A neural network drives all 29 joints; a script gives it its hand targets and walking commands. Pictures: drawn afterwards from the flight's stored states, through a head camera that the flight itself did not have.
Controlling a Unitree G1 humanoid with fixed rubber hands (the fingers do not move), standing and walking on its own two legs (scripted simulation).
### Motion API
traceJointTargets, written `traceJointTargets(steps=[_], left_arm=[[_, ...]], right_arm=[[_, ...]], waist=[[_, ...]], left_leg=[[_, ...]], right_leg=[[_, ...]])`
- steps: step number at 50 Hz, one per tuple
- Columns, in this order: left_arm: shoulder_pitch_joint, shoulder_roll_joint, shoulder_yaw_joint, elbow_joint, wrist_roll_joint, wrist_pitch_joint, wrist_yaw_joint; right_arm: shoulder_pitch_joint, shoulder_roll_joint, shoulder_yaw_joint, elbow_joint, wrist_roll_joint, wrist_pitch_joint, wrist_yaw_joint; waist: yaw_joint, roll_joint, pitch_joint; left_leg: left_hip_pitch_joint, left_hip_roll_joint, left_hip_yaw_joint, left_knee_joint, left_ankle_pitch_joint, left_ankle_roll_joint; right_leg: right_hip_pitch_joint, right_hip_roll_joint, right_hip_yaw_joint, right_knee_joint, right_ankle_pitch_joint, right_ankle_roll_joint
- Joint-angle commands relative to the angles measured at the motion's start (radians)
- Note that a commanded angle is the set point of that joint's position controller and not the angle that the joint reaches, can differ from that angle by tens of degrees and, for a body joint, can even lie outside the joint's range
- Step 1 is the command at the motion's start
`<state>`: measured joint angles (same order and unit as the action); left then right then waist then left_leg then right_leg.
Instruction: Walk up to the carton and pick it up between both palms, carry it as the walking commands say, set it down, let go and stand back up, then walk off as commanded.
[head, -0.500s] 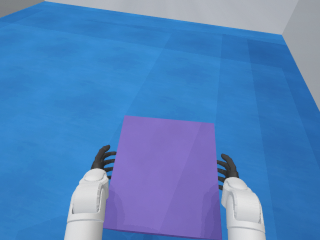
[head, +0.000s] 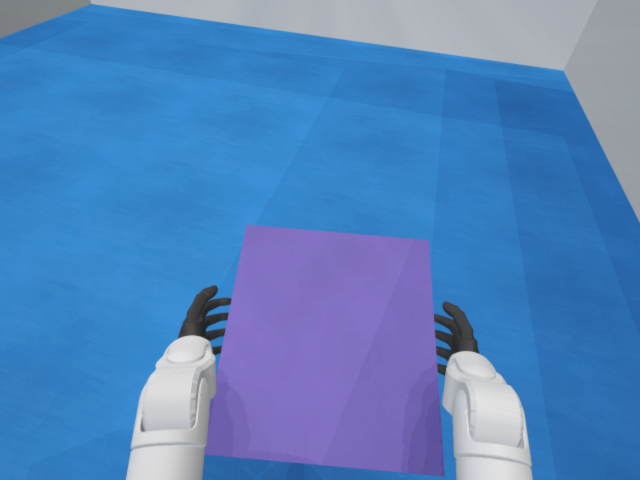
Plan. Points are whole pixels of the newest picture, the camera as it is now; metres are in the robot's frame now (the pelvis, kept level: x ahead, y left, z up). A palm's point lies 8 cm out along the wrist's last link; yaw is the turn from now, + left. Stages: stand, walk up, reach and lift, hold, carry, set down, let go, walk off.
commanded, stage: carry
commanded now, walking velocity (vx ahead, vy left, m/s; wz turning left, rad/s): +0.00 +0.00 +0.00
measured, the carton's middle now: (325, 357) +0.32 +0.00 -0.06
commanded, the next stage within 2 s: hold in 1.16 s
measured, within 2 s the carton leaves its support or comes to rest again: neither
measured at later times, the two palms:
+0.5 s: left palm (205, 332) +0.28 +0.16 +0.05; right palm (464, 350) +0.28 -0.17 +0.05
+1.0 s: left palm (201, 333) +0.29 +0.16 +0.04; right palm (452, 350) +0.29 -0.16 +0.03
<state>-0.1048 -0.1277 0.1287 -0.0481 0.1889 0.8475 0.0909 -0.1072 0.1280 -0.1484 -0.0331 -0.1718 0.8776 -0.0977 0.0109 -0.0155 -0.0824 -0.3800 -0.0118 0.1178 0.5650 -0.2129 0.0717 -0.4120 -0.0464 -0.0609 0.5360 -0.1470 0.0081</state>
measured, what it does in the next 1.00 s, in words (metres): stands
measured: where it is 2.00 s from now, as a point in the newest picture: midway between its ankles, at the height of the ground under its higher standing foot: outside the picture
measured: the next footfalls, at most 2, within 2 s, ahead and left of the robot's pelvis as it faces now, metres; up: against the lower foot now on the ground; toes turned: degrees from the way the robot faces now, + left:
none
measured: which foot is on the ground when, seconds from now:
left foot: down 0.00-1.00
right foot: down 0.00-1.00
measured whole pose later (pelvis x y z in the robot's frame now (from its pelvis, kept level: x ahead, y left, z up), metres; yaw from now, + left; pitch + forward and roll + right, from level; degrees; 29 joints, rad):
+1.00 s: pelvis +0.02 +0.00 +0.00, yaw +1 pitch +3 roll +0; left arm -0.12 -0.13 0.14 0.00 0.19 0.86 0.09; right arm -0.12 0.13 -0.16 0.02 -0.18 0.88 -0.09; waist 0.02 0.00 -0.09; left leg -0.38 -0.01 0.11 0.55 -0.24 0.06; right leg -0.41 -0.04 -0.07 0.53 -0.18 0.01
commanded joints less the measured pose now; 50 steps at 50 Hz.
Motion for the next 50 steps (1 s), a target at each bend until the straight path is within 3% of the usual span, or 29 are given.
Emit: traceJointTargets(steps=[1,2,3,5,6,8,10,11,14,16,18,20,22,23,25,26,28,30,32,34,35,36,37,38,44,45,47,48,50], left_arm=[[-0.554,-0.904,-0.720,-0.519,-0.445,0.014,-0.197],[-0.445,-0.701,-0.488,-0.168,-0.205,-0.011,-0.243],[-0.451,-0.723,-0.480,0.100,-0.216,-0.023,-0.245],[-0.471,-0.833,-0.644,-0.289,-0.360,0.024,-0.216],[-0.346,-0.676,-0.423,0.062,-0.170,-0.010,-0.247],[-0.486,-0.795,-0.535,-0.199,-0.342,-0.024,-0.213],[-0.432,-0.694,-0.457,0.125,-0.199,-0.054,-0.243],[-0.496,-0.793,-0.554,-0.182,-0.327,-0.068,-0.223],[-0.596,-0.823,-0.614,-0.347,-0.386,-0.059,-0.208],[-0.488,-0.728,-0.512,-0.054,-0.275,-0.057,-0.229],[-0.539,-0.876,-0.665,-0.410,-0.415,-0.039,-0.200],[-0.428,-0.678,-0.489,0.039,-0.221,-0.057,-0.238],[-0.474,-0.838,-0.647,-0.355,-0.396,-0.024,-0.208],[-0.372,-0.681,-0.481,-0.004,-0.204,-0.045,-0.254],[-0.447,-0.851,-0.640,-0.292,-0.362,0.007,-0.208],[-0.394,-0.618,-0.418,0.059,-0.157,-0.027,-0.243],[-0.540,-0.851,-0.662,-0.397,-0.392,-0.007,-0.207],[-0.426,-0.662,-0.468,0.139,-0.186,-0.046,-0.243],[-0.526,-0.884,-0.726,-0.507,-0.414,-0.008,-0.202],[-0.464,-0.744,-0.521,0.037,-0.225,-0.040,-0.237],[-0.585,-0.938,-0.751,-0.314,-0.468,0.006,-0.190],[-0.503,-0.834,-0.631,-0.359,-0.381,0.029,-0.191],[-0.400,-0.633,-0.405,-0.009,-0.165,-0.016,-0.235],[-0.460,-0.801,-0.556,-0.191,-0.326,0.000,-0.207],[-0.441,-0.707,-0.507,-0.002,-0.253,-0.041,-0.235],[-0.547,-0.875,-0.682,-0.353,-0.414,-0.026,-0.211],[-0.461,-0.665,-0.446,0.183,-0.180,-0.052,-0.250],[-0.520,-0.799,-0.596,-0.168,-0.339,-0.050,-0.231],[-0.475,-0.704,-0.506,0.039,-0.237,-0.087,-0.262]], right_arm=[[-0.552,0.918,0.755,-0.493,0.451,-0.006,0.223],[-0.426,0.700,0.503,-0.143,0.186,-0.034,0.257],[-0.499,0.709,0.526,0.039,0.212,-0.048,0.255],[-0.476,0.818,0.670,-0.342,0.345,-0.005,0.224],[-0.474,0.647,0.499,0.009,0.182,-0.046,0.253],[-0.645,0.761,0.628,-0.364,0.359,-0.059,0.215],[-0.471,0.689,0.510,0.069,0.193,-0.074,0.254],[-0.553,0.799,0.638,-0.244,0.332,-0.079,0.236],[-0.596,0.818,0.652,-0.357,0.373,-0.076,0.225],[-0.503,0.705,0.547,-0.089,0.254,-0.076,0.244],[-0.642,0.850,0.716,-0.489,0.430,-0.065,0.222],[-0.425,0.688,0.531,0.043,0.209,-0.075,0.253],[-0.510,0.821,0.692,-0.411,0.382,-0.044,0.220],[-0.409,0.683,0.535,-0.061,0.188,-0.068,0.255],[-0.534,0.836,0.708,-0.392,0.379,-0.022,0.222],[-0.432,0.614,0.472,-0.041,0.153,-0.049,0.252],[-0.604,0.853,0.728,-0.454,0.411,-0.026,0.226],[-0.412,0.665,0.497,0.130,0.173,-0.060,0.259],[-0.550,0.904,0.771,-0.503,0.440,-0.023,0.233],[-0.477,0.738,0.560,0.009,0.229,-0.054,0.265],[-0.567,0.935,0.777,-0.342,0.464,-0.007,0.218],[-0.575,0.818,0.695,-0.437,0.395,0.002,0.210],[-0.488,0.602,0.472,-0.086,0.171,-0.044,0.244],[-0.609,0.767,0.651,-0.334,0.351,-0.032,0.214],[-0.449,0.722,0.545,-0.027,0.237,-0.056,0.245],[-0.605,0.879,0.740,-0.378,0.425,-0.045,0.226],[-0.463,0.664,0.468,0.156,0.156,-0.074,0.256],[-0.552,0.797,0.643,-0.195,0.327,-0.074,0.239],[-0.512,0.711,0.550,0.004,0.217,-0.108,0.263]], waist=[[0.003,0.082,-0.282],[0.003,0.052,-0.320],[0.005,-0.023,-0.298],[0.003,0.042,-0.264],[0.003,-0.004,-0.292],[0.003,-0.015,-0.307],[0.002,0.008,-0.279],[-0.001,-0.023,-0.283],[0.002,0.037,-0.288],[0.001,-0.002,-0.324],[0.003,0.087,-0.339],[-0.003,0.021,-0.352],[0.000,-0.043,-0.406],[-0.003,-0.053,-0.392],[-0.005,0.010,-0.345],[-0.002,0.030,-0.315],[-0.001,0.027,-0.324],[0.001,0.048,-0.320],[0.001,0.079,-0.338],[-0.001,0.015,-0.302],[0.001,0.057,-0.296],[0.004,0.025,-0.305],[0.003,0.030,-0.346],[0.002,-0.009,-0.346],[-0.002,0.027,-0.314],[-0.001,0.051,-0.336],[0.000,0.039,-0.312],[-0.003,0.005,-0.296],[-0.005,0.033,-0.310]], left_leg=[[0.018,0.170,-0.195,-0.203,-0.187,-0.011],[0.031,0.158,-0.173,-0.176,-0.145,-0.021],[-0.005,0.146,-0.178,-0.165,-0.226,-0.022],[0.021,0.125,-0.151,-0.164,-0.231,-0.025],[0.044,0.117,-0.146,-0.134,-0.194,-0.025],[0.052,0.131,-0.155,-0.137,-0.169,-0.020],[0.021,0.134,-0.162,-0.152,-0.144,-0.025],[0.051,0.135,-0.151,-0.138,-0.109,-0.027],[0.035,0.155,-0.174,-0.163,-0.059,-0.008],[0.058,0.144,-0.176,-0.159,-0.121,-0.016],[0.095,0.148,-0.175,-0.177,-0.108,-0.011],[0.103,0.165,-0.161,-0.119,0.113,-0.018],[0.138,0.127,-0.125,-0.059,0.055,-0.023],[0.099,0.115,-0.130,-0.044,0.042,-0.018],[0.101,0.117,-0.136,-0.094,0.045,-0.015],[0.076,0.131,-0.150,-0.105,0.030,-0.015],[0.091,0.137,-0.132,-0.104,0.034,-0.029],[0.101,0.155,-0.159,-0.127,0.091,-0.025],[0.130,0.186,-0.174,-0.137,0.173,-0.010],[0.071,0.159,-0.168,-0.142,0.051,-0.019],[0.102,0.161,-0.159,-0.153,0.036,-0.017],[0.078,0.176,-0.178,-0.164,0.059,-0.011],[0.095,0.172,-0.177,-0.151,0.068,-0.005],[0.113,0.161,-0.148,-0.124,0.037,-0.010],[0.098,0.131,-0.134,-0.130,0.025,-0.035],[0.108,0.157,-0.168,-0.159,0.015,-0.022],[0.068,0.153,-0.149,-0.130,-0.006,-0.024],[0.082,0.141,-0.142,-0.130,-0.045,-0.025],[0.096,0.137,-0.115,-0.098,-0.002,-0.037]], right_leg=[[0.152,-0.042,0.074,-0.050,-0.061,-0.029],[0.181,-0.046,0.078,-0.060,-0.048,-0.022],[0.177,-0.046,0.093,-0.092,-0.140,-0.026],[0.116,-0.075,0.135,-0.132,-0.202,-0.022],[0.116,-0.080,0.141,-0.141,-0.208,-0.020],[0.151,-0.055,0.085,-0.102,-0.170,-0.015],[0.152,-0.068,0.090,-0.094,-0.125,-0.019],[0.138,-0.060,0.094,-0.113,-0.105,-0.020],[0.162,-0.061,0.075,-0.051,0.004,-0.027],[0.140,-0.063,0.091,-0.070,-0.091,-0.022],[0.134,-0.037,0.065,-0.043,-0.054,-0.020],[0.179,-0.067,0.072,-0.032,0.104,-0.027],[0.191,-0.086,0.116,-0.078,0.099,-0.025],[0.228,-0.109,0.143,-0.087,0.135,-0.033],[0.177,-0.097,0.109,-0.063,0.091,-0.028],[0.163,-0.088,0.100,-0.077,0.035,-0.027],[0.165,-0.081,0.088,-0.065,0.036,-0.018],[0.158,-0.066,0.059,-0.019,0.069,-0.012],[0.145,-0.055,0.057,-0.021,0.077,-0.016],[0.145,-0.071,0.071,-0.037,0.025,-0.011],[0.108,-0.065,0.066,-0.041,0.016,-0.007],[0.135,-0.051,0.049,-0.021,0.035,-0.006],[0.158,-0.054,0.055,-0.015,0.032,-0.009],[0.170,-0.063,0.053,-0.038,0.045,-0.005],[0.160,-0.080,0.095,-0.040,0.090,-0.032],[0.164,-0.058,0.066,-0.032,0.068,-0.027],[0.170,-0.071,0.073,-0.046,0.061,-0.020],[0.156,-0.066,0.083,-0.061,0.018,-0.015],[0.174,-0.082,0.100,-0.081,0.054,-0.016]])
